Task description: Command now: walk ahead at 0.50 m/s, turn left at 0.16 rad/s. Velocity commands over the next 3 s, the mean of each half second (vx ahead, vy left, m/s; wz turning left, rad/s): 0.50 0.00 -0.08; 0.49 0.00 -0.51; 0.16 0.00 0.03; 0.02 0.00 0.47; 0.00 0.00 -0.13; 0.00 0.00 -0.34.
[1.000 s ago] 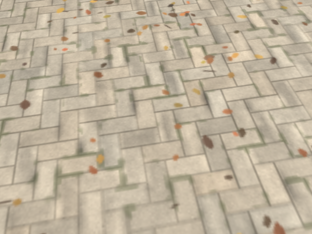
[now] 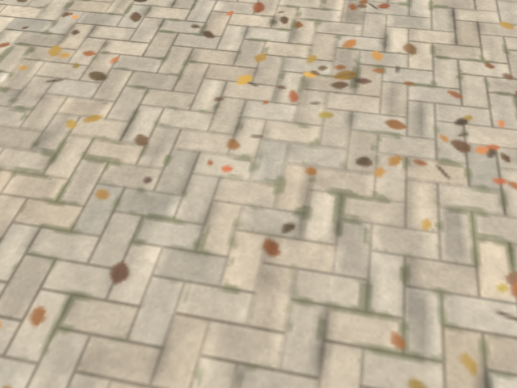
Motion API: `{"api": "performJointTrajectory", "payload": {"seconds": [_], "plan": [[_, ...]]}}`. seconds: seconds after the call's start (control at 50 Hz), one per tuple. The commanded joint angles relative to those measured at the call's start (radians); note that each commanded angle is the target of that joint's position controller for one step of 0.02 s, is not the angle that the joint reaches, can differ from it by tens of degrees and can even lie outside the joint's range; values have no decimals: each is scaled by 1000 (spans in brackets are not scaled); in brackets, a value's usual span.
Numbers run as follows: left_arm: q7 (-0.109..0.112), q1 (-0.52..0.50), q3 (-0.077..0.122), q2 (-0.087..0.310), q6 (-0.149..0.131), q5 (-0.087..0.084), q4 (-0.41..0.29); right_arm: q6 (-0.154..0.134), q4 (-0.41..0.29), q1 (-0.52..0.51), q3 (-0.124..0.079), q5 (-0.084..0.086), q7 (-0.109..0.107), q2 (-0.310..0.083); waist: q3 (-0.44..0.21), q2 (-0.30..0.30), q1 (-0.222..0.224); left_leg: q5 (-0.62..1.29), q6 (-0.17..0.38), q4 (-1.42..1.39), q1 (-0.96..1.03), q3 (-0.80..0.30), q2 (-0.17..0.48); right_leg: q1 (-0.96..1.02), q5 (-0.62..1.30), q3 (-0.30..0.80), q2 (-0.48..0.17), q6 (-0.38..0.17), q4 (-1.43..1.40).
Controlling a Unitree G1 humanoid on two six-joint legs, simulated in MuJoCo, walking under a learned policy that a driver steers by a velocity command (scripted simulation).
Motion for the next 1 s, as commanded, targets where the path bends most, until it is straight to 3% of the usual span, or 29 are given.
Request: {"api": "performJointTrajectory", "payload": {"seconds": [0.02,0.08,0.16,0.22,0.28,0.34,0.36,0.38,0.4,0.42,0.44,0.46,0.48,0.52,0.6,0.7,0.76,0.82,0.88,0.9,0.92,0.94,0.96,0.98,1.0], "plan": [[-1,110,27,91,-22,-9,6,5,-61,18,-9,-16,17,-65,-37,-118,24,41,-16,6,-220,-19,89,209,127,325,-263,-133,-277],[-8,162,32,102,-42,-22,43,16,-72,-22,-2,-22,26,-47,-37,-120,17,81,-33,-49,-264,15,108,218,214,258,-253,-152,-314],[-8,215,32,95,-34,-25,80,12,-132,-210,18,-19,35,-21,14,-108,50,217,-63,-242,-335,82,159,222,232,177,-220,-147,-368],[-9,268,35,106,-31,-27,109,5,-164,-321,35,-11,38,2,23,-110,82,296,-67,-414,-272,123,149,221,298,138,-203,-131,-355],[-5,310,38,124,-23,-23,132,-1,-182,-375,36,-5,30,-9,22,-108,93,297,-62,-505,-220,131,121,259,371,170,-227,-129,-300],[3,293,45,147,-15,-18,139,-15,-178,-333,27,-5,17,-35,7,-109,56,223,-38,-584,-113,118,97,289,444,216,-251,-112,-210],[4,278,47,152,-13,-22,139,-23,-152,-253,19,-8,10,-47,-25,-96,14,216,-25,-646,3,124,76,277,504,207,-233,-98,-122],[1,280,43,135,-13,-28,139,-37,-109,-123,3,-21,-2,-83,-103,-48,-37,235,-1,-695,200,101,95,219,489,167,-178,-78,47],[-1,259,30,89,-18,-36,100,-46,-92,44,-18,-44,-18,-161,-236,54,-103,115,50,-721,436,-122,317,56,227,120,-115,-54,310],[4,372,12,-12,-11,-60,77,-31,-90,67,-41,-44,-20,-252,-329,253,-52,51,152,-815,617,-496,562,-236,-354,24,24,-24,592],[14,329,41,106,9,-27,101,-18,-99,23,-31,-14,-16,-169,-245,101,-50,-67,158,-856,503,-530,531,-309,-339,85,-28,-34,691],[5,268,49,104,13,-22,94,-20,-109,-60,-9,-8,-13,-95,-110,48,-17,-60,133,-886,378,-383,476,-316,-247,106,-69,-37,689],[-4,236,46,76,16,-22,90,-27,-110,-106,-1,-5,-10,-56,-48,50,5,48,110,-923,282,-261,428,-292,-186,100,-97,-29,660],[-18,233,50,60,39,-5,95,-42,-95,-118,7,-1,-15,-24,-10,85,41,196,68,-958,190,-98,361,-240,-139,87,-122,-10,631],[-39,152,51,30,65,0,59,-68,-62,-66,-5,11,-17,-40,-7,56,57,361,77,-989,200,38,354,-306,-34,71,-134,11,628],[-57,-22,39,13,66,0,-7,-64,-22,-7,-8,4,-17,-37,37,47,32,448,75,-991,230,179,330,-371,121,34,-136,27,434],[-69,-130,27,5,63,3,-50,-61,-4,26,-15,4,-21,-62,56,48,5,495,67,-983,256,237,342,-321,166,-25,-126,9,273],[-73,-189,26,18,62,7,-82,-48,21,69,-21,3,-27,-82,66,44,-9,596,56,-939,344,277,367,-294,95,-72,-104,-30,184],[-63,-144,38,39,63,12,-82,-28,33,69,-30,0,-35,-120,16,72,25,994,37,-757,410,331,374,-166,-56,-129,-21,-88,137],[-57,-66,48,55,59,12,-62,-18,35,67,-34,0,-36,-136,-33,75,60,1089,35,-622,416,341,372,-78,-99,-136,18,-113,116],[-47,67,63,76,49,16,-21,-8,30,59,-35,4,-35,-145,-113,52,119,1033,20,-421,357,358,361,96,-74,-126,53,-141,44],[-30,230,92,151,42,28,26,-7,4,52,-30,4,-32,-128,-214,-31,189,750,-15,-134,156,362,333,356,-138,45,-47,-190,-17],[-17,195,120,278,44,20,5,-14,-74,84,-4,13,-11,3,-276,-273,106,-178,-87,234,-309,323,136,652,-17,575,-372,-336,-70],[-9,241,122,276,56,-14,-12,-23,-103,-39,-22,9,-12,-92,-320,-114,170,-185,-96,331,-404,101,87,646,193,748,-414,-374,-169],[1,181,113,246,58,-20,2,-30,-121,-92,-16,24,-13,-74,-185,-73,133,-72,-88,304,-442,69,148,544,425,540,-393,-350,-152]]}}
Next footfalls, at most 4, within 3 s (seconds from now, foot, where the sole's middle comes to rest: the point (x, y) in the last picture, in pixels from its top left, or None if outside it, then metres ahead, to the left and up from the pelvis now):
0.40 left None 0.34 0.12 -0.77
0.94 right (323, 352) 0.56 -0.13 -0.77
1.48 left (281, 299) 0.72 -0.04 -0.77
1.96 right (351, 320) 0.65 -0.22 -0.77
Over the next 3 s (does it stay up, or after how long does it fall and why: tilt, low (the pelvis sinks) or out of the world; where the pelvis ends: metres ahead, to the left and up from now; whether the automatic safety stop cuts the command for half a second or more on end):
stays up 0.56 -0.17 0.01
